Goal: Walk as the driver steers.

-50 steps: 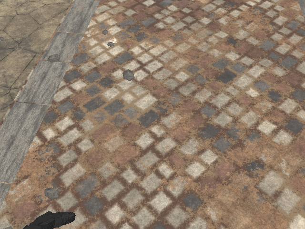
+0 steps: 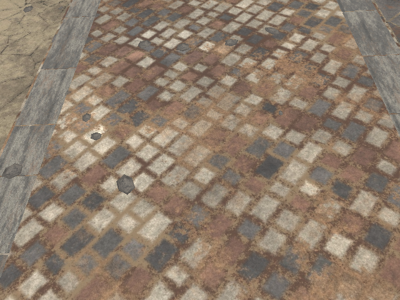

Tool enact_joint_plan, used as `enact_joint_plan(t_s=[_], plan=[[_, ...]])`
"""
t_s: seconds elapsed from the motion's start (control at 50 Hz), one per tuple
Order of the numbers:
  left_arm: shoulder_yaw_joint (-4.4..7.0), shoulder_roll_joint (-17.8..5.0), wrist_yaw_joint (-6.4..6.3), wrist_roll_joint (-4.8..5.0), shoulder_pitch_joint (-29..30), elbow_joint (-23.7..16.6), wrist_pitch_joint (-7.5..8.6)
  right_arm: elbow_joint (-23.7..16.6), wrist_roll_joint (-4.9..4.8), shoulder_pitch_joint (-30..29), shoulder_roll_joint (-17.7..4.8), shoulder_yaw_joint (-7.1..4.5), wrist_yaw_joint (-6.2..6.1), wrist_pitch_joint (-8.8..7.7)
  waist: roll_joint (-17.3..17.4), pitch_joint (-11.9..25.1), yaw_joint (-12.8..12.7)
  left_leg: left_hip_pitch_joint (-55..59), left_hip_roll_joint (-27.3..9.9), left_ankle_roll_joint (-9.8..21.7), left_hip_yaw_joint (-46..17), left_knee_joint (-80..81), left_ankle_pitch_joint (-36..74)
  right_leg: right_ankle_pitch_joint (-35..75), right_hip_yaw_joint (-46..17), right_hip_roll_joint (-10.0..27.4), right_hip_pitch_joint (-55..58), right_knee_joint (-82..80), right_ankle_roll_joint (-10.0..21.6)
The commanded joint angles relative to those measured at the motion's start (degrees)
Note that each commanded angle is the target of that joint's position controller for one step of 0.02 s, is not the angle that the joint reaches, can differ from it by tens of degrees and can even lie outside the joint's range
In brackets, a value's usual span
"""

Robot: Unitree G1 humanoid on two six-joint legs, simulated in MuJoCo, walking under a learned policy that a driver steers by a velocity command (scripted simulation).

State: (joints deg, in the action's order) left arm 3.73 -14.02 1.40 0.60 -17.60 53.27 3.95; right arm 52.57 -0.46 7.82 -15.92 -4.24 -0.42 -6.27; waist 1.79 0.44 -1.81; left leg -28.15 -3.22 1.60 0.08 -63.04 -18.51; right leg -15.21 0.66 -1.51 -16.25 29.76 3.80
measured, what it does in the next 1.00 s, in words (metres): walks ahead: left foot, then right foot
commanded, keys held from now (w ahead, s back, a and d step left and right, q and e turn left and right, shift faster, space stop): w+e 0.12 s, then no key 0.70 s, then q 0.18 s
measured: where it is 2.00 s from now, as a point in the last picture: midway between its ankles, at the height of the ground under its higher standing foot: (224, 277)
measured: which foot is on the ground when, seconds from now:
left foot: up 0.00-0.30, down 0.32-1.00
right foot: down 0.00-0.34, up 0.36-0.62, down 0.64-1.00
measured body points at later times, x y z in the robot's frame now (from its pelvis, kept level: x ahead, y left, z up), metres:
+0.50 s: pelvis +0.23 +0.01 -0.01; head +0.28 +0.01 +0.44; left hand +0.34 +0.28 -0.14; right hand +0.35 -0.26 -0.13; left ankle +0.35 +0.09 -0.74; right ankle +0.14 -0.11 -0.68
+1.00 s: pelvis +0.31 -0.03 -0.01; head +0.33 -0.03 +0.44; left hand +0.43 +0.23 -0.14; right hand +0.38 -0.31 -0.14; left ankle +0.35 +0.09 -0.74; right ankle +0.27 -0.15 -0.74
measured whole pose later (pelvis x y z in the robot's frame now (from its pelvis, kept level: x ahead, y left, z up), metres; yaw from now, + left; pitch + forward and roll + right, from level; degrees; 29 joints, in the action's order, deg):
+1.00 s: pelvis +0.31 -0.03 -0.01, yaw -7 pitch +0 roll +0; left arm 3.8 -13.7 -3.9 -0.1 -11.0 53.0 0.3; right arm 55.1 -0.7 6.7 -15.9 -2.7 -0.7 0.4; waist 0.6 -2.5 0.6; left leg -20.0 0.6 0.8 -1.2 -35.8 -15.4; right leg -20.7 1.1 0.9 -13.6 34.0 -0.3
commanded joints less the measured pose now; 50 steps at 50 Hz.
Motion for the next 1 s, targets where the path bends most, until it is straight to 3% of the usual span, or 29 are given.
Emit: enact_joint_plan(t_s=[0.02, 0.08, 0.18, 0.24, 0.28, 0.3, 0.32, 0.34, 0.36, 0.38, 0.4, 0.42, 0.44, 0.48, 0.52, 0.54, 0.6, 0.62, 0.64, 0.66, 0.68, 0.7, 0.72, 0.76, 0.82, 0.9, 0.94, 1.0], plan=[[1.26, -7.88, -0.85, 0.09, -1.31, -3.68, 1.17, -5.06, 0.68, -5.85, -6.25, -1.47, 0.03, -1.42, -6.94, -0.28, 0.56, -15.57, -2.47, 0.01, -3.59, 7.63, 7.28, 6.94, -22.83, 14.24, 14.72, -18.81, 9.42], [1.71, -9.15, -2.28, 0.33, -4.07, -3.25, 1.03, -6.70, 0.67, -10.67, -3.96, -1.02, 0.25, -0.69, -5.21, -1.14, 0.12, -13.99, 0.30, -2.02, -2.42, 19.29, 14.65, 17.41, -17.39, 11.81, 14.23, -18.80, 8.64], [1.83, -8.10, -3.42, 0.19, -7.35, -1.95, 0.08, -9.92, 0.30, -18.26, -0.92, 0.40, 1.65, -0.70, -7.73, -3.19, -2.20, -4.41, 4.17, -2.06, 0.50, 33.97, 27.40, 26.86, -11.36, 8.30, 8.63, -16.56, 4.55], [1.87, -7.20, -3.67, 0.16, -8.43, -1.06, -0.69, -10.95, 0.43, -18.56, -1.99, 0.42, 2.27, -0.83, -7.97, -2.24, -2.30, -0.52, 4.69, -0.57, -0.18, 36.93, 29.78, 29.34, -12.07, 8.99, 11.20, -12.56, 3.26], [2.15, -7.68, -3.86, -0.21, -6.93, -1.44, -0.94, -10.08, 0.75, -14.89, -4.37, -0.21, 2.20, -1.13, -8.69, -0.49, -0.20, 3.13, 4.99, 0.89, -0.69, 37.97, 26.07, 35.52, -13.57, 9.90, 14.55, -7.89, 2.92], [2.23, -7.87, -3.87, -0.40, -5.61, -1.94, -1.06, -8.43, 1.18, -9.92, -5.85, -0.76, 1.97, -1.41, -9.04, 1.93, 1.97, 7.87, 5.77, 1.98, 0.08, 38.90, 25.89, 41.93, -13.69, 9.23, 16.35, -3.31, 2.37], [2.05, -7.66, -3.61, -0.48, -4.25, -2.61, -1.14, -6.75, 1.99, -3.97, -7.30, -1.19, 1.80, -1.79, -7.89, 5.46, 4.93, 15.98, 4.04, 3.53, -0.07, 40.95, 33.44, 43.55, -12.45, 6.87, 15.90, 4.32, 0.69], [1.19, -5.25, -3.26, -1.62, -5.44, -4.06, -0.97, -5.86, 3.60, 2.56, -10.22, -1.52, 1.63, -1.98, -1.91, 13.65, 5.90, 33.92, -5.69, 7.89, -8.56, 33.97, 53.97, 27.89, -12.63, 3.41, 4.99, 18.42, -1.13], [-0.30, -0.13, -2.90, -0.61, -16.83, -1.59, -0.95, -4.77, 3.20, 5.28, -10.30, -1.32, 1.92, -1.02, 13.19, 23.41, 2.87, 51.32, -21.16, 19.95, -26.68, 32.54, 67.47, -20.31, -10.30, -5.30, -10.24, 39.73, -5.24], [0.66, -5.97, -2.57, 0.50, -18.89, 0.08, -1.19, -4.36, 1.05, 6.32, -6.82, -0.60, 2.42, -0.17, 8.45, 26.98, 3.60, 50.02, -21.16, 20.48, -32.35, 35.75, 52.16, -25.42, -14.05, -3.42, -12.82, 45.99, -5.29], [1.75, -9.44, -2.70, 1.29, -11.12, -1.64, -1.78, -5.47, 0.00, 0.80, -5.19, -0.05, 2.29, 0.48, 4.31, 17.62, 4.01, 40.82, -18.25, 17.89, -26.63, 38.94, 40.60, -21.72, -12.43, -1.07, -15.88, 46.97, -5.92], [1.89, -9.63, -3.22, 1.04, -5.65, -2.85, -2.63, -5.89, 0.36, -3.77, -2.91, 0.94, 1.98, 1.05, 0.32, 10.99, 3.05, 31.06, -14.84, 15.26, -21.16, 41.90, 33.30, -18.02, -9.82, 1.22, -15.43, 43.61, -6.50], [2.04, -8.76, -3.70, 0.30, -3.31, -3.41, -3.59, -5.72, 1.10, -6.46, -1.45, 1.63, 1.85, 1.38, -0.27, 6.78, 1.70, 22.64, -12.88, 13.96, -18.10, 44.33, 28.51, -15.35, -8.98, 3.07, -13.22, 39.33, -6.80], [1.52, -5.13, -4.16, -0.30, -4.22, -3.52, -5.07, -4.44, 2.32, -8.49, -2.13, 1.56, 1.84, 2.07, 4.28, 3.69, -0.90, 11.67, -8.35, 11.43, -12.26, 47.81, 23.71, -13.34, -6.40, 4.75, -4.45, 27.15, -6.98], [0.63, -2.49, -4.46, -0.60, -3.85, -3.37, -5.03, -3.59, 2.51, -8.30, -3.46, 1.17, 1.37, 2.42, 5.96, 4.70, -1.08, 9.54, -7.05, 11.58, -9.02, 47.68, 27.32, -13.22, -4.15, 4.10, 0.84, 16.96, -7.10], [0.47, -2.50, -4.39, -0.62, -3.37, -3.28, -4.97, -3.17, 2.22, -7.32, -4.33, 0.96, 1.01, 2.64, 5.66, 6.40, -0.95, 10.28, -7.60, 11.72, -9.25, 47.70, 26.19, -8.98, -3.86, 4.06, 3.07, 13.19, -6.79], [0.66, -3.55, -3.65, -1.19, -3.09, -2.15, -5.49, -2.95, 0.76, -7.91, -4.87, 1.12, 0.33, 3.80, 3.64, 6.70, -2.33, 6.09, -6.32, 8.70, -8.18, 48.47, 3.96, 5.87, -2.00, 3.00, 12.12, 1.81, -4.90], [0.70, -4.17, -3.56, -2.04, -1.36, -2.76, -5.74, -2.46, 0.75, -7.11, -3.47, 1.67, 0.42, 3.96, 2.83, 4.97, -2.02, 3.32, -4.93, 5.92, -8.03, 49.06, -5.77, 6.59, -3.15, 3.85, 13.69, -0.23, -3.82], [0.77, -5.73, -3.78, -2.50, 0.62, -4.09, -5.89, -1.74, 1.14, -5.65, -2.58, 2.14, 0.62, 4.05, 0.89, 2.37, -1.28, 1.34, -3.24, 2.78, -7.15, 48.26, -12.33, 5.26, -6.70, 6.98, 13.08, -4.21, -2.28], [1.55, -9.85, -4.18, -1.87, 2.91, -4.49, -5.90, -1.78, 1.26, -3.60, -3.66, 1.67, 0.58, 4.28, -4.38, -0.85, 2.02, 3.34, 0.32, 0.57, -3.83, 46.71, -11.55, -5.35, -8.16, 7.98, 5.61, -5.63, -0.35], [1.42, -8.52, -4.09, -1.56, 3.65, -3.79, -5.41, -1.66, 1.46, -4.39, -3.62, 1.70, 0.24, 4.49, -6.73, -2.46, 1.77, 8.78, 1.66, -0.57, -1.86, 44.08, -7.19, -13.75, -7.53, 6.64, -1.17, -7.42, -0.21], [0.83, -6.38, -4.02, -1.79, 4.39, -3.44, -4.70, -1.32, 1.36, -3.90, -3.21, 1.80, -0.04, 4.54, -7.38, -3.21, 2.07, 11.40, 1.71, -0.61, -1.65, 42.24, -3.77, -14.03, -7.20, 6.11, -3.29, -8.64, -1.18], [0.61, -5.60, -3.89, -1.86, 5.21, -3.09, -3.99, -0.59, 1.21, -2.69, -2.64, 1.91, -0.31, 4.62, -8.03, -3.15, 2.64, 13.03, 1.66, -0.17, -1.33, 40.89, -0.82, -10.78, -6.98, 5.93, -3.61, -8.84, -2.14], [0.38, -4.89, -3.60, -1.50, 5.54, -2.65, -2.78, 0.81, 1.31, -0.47, -2.85, 1.89, -0.53, 4.63, -7.34, -2.24, 2.97, 13.83, 1.78, 0.42, -0.74, 39.30, 4.19, -3.12, -6.65, 5.66, -1.68, -7.73, -2.95], [0.48, -5.70, -3.40, -0.85, 4.41, -1.44, -2.19, 1.84, 1.14, -0.49, -2.83, 1.91, -0.35, 4.40, -4.55, -0.17, 2.39, 14.87, 1.60, 0.54, -0.53, 37.91, 11.19, 6.58, -6.00, 5.29, 1.94, -5.04, -2.72], [1.67, -8.70, -4.58, -0.56, 3.63, -1.32, -2.67, 0.21, -0.20, -4.01, -5.57, 1.03, -0.35, 5.03, -2.96, 1.20, 0.85, 10.65, 2.29, 1.86, -1.58, 33.32, 19.34, 13.69, -4.13, 5.26, 6.61, -1.28, -1.73], [2.18, -9.14, -5.42, -0.52, 1.98, -1.20, -3.25, -0.75, -0.48, -4.53, -5.28, 0.71, -0.44, 5.64, -4.03, 1.82, 0.30, 7.54, 3.15, 1.93, -1.69, 29.56, 19.69, 18.20, -5.23, 7.46, 8.18, -0.69, -0.05], [2.88, -10.12, -6.42, -0.67, 1.15, -1.88, -3.80, -2.20, -0.21, -4.42, -4.47, 0.34, -0.24, 6.59, -7.97, 2.01, 0.04, 1.32, 4.11, 0.58, -0.26, 22.45, 12.37, 26.28, -10.76, 15.46, 10.87, -1.99, 4.67]])
Keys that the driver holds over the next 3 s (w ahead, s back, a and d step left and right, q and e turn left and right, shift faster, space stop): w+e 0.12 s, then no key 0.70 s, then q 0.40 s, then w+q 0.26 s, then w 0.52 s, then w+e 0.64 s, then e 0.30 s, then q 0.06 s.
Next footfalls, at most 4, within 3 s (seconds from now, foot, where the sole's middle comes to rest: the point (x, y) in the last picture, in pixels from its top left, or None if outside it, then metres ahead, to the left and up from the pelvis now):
0.32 left None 0.39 0.08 -0.78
0.64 right None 0.31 -0.15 -0.78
1.60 right None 0.50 -0.13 -0.78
2.04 left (175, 236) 0.73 0.20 -0.78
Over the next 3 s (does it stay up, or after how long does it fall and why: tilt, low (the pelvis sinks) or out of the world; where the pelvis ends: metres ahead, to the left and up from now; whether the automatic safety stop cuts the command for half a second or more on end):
stays up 1.11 0.11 -0.01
